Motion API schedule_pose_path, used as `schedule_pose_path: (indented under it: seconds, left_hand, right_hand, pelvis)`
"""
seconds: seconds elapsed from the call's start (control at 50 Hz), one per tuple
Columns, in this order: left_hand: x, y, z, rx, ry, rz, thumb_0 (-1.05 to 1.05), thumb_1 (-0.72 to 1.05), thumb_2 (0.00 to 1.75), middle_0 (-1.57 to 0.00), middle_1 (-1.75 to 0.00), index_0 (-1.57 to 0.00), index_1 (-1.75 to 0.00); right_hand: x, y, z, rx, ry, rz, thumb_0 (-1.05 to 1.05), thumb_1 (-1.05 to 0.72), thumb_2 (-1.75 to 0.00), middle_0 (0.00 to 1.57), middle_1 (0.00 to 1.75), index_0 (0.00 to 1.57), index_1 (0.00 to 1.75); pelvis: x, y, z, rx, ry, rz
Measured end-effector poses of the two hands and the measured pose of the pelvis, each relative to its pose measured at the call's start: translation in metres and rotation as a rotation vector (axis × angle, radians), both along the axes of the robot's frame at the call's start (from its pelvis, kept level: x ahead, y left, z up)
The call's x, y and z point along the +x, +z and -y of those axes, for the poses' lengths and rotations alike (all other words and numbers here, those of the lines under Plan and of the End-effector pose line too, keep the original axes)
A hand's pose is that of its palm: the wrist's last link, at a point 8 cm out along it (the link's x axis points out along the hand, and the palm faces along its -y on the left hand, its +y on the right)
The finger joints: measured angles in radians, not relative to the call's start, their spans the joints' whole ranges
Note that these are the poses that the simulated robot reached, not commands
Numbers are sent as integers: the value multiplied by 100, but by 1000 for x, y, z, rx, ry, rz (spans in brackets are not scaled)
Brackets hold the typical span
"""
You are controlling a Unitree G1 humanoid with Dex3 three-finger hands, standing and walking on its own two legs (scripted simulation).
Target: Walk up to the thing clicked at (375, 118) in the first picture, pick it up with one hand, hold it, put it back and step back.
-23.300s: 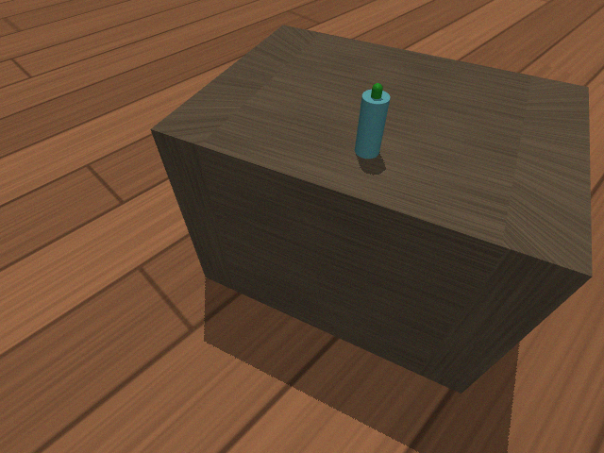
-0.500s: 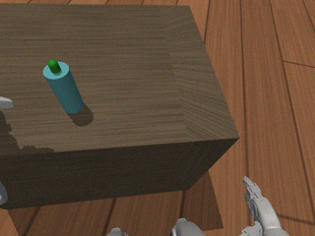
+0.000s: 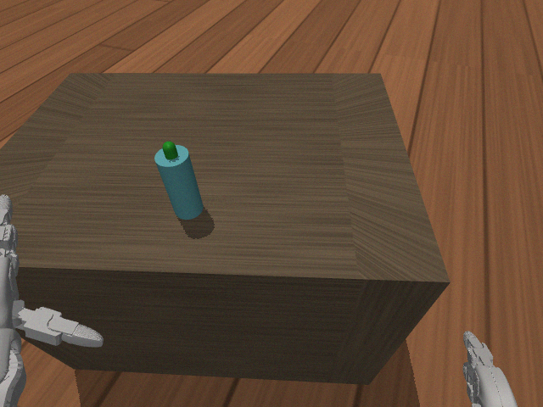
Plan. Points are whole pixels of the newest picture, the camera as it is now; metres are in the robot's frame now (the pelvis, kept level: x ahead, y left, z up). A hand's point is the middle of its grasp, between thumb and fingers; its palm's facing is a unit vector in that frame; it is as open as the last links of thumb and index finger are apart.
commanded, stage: sink last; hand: left
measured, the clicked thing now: (179, 179) +0.50 +0.20 +0.05
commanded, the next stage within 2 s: home in 0.44 s
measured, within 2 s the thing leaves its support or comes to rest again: neither
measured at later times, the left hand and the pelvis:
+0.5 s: hand (48, 364) +0.15 +0.25 +0.13, palm faces +0.35 -0.82 -0.45, open 17.5 cm; pelvis -0.04 -0.01 -0.01, yaw +1 degrees
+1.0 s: hand (126, 395) +0.15 +0.22 -0.02, palm faces +0.20 -0.94 -0.27, open 17.2 cm; pelvis -0.02 +0.01 -0.01, yaw +0 degrees
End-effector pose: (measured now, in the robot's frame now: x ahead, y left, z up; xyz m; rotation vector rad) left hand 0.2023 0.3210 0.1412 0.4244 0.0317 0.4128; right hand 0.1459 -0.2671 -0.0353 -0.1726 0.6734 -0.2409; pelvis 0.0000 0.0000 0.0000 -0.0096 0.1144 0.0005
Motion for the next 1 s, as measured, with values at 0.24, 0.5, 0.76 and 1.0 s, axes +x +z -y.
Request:
schedule_pose_path:
  seconds: [0.24,0.5,0.76,1.0]
  left_hand:
    - [-82,-9,59,-60,-87,-62,-2,-54,4,-5,-4,-5,-5]
    - [-93,6,39,64,-51,22,-1,-54,4,-6,-5,-6,-6]
    - [-90,-39,10,-18,31,-50,-1,-53,7,-6,-6,-6,-6]
    - [-83,-136,60,-277,-60,-371,-1,-49,9,-6,-7,-6,-7]
  right_hand:
    - [-12,-10,-8,61,23,52,-1,53,-6,6,5,5,5]
    - [-38,-13,10,-3,-14,58,-1,53,-6,6,5,5,5]
    - [-27,-9,-24,12,49,76,-1,19,-29,10,13,10,13]
    - [-12,-13,-48,26,85,70,0,-43,-63,16,22,16,22]
  pelvis:
    - [-18,-4,7,16,9,31]
    - [-36,-9,13,23,7,49]
    - [-34,-6,3,19,1,40]
    - [-19,-9,-6,3,3,-2]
